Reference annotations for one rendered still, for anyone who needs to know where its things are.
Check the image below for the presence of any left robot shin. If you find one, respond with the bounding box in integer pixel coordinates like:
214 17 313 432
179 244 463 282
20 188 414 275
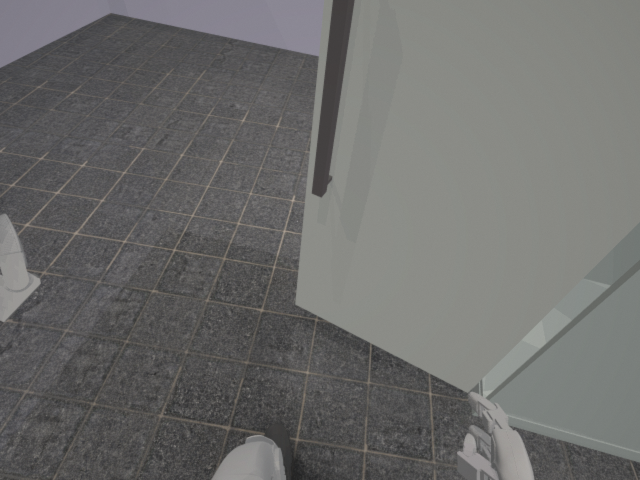
245 435 286 480

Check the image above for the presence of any fridge door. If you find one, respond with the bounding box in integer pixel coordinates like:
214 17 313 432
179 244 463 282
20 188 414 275
295 0 640 393

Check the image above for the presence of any robot right hand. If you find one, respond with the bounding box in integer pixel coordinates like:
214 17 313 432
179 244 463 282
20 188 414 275
457 392 534 480

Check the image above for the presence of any left robot foot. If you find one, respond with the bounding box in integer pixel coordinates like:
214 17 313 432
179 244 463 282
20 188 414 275
264 423 292 480

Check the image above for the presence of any robot left hand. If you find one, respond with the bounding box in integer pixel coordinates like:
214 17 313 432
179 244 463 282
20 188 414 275
0 214 41 322

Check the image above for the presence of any handle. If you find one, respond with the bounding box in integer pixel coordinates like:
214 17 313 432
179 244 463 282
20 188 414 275
312 0 355 198

